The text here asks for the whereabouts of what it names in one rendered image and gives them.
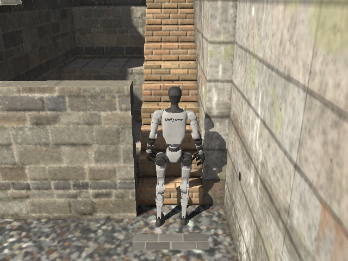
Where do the stairs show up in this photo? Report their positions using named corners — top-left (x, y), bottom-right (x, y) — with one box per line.
top-left (138, 0), bottom-right (203, 205)

